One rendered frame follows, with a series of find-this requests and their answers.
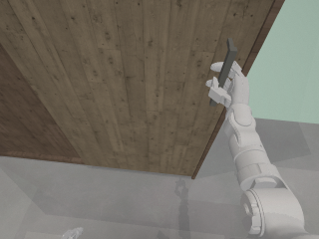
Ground handle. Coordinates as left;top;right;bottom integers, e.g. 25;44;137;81
209;38;238;107

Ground right robot hand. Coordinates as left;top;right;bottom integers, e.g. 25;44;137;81
205;61;250;110

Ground robot right forearm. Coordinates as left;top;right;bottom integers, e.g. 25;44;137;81
223;104;305;227

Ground left robot hand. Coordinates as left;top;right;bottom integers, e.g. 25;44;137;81
61;227;84;239

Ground robot right upper arm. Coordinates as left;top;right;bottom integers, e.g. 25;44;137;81
240;187;319;239

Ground wardrobe door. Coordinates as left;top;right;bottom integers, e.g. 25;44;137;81
0;0;274;176
0;43;81;158

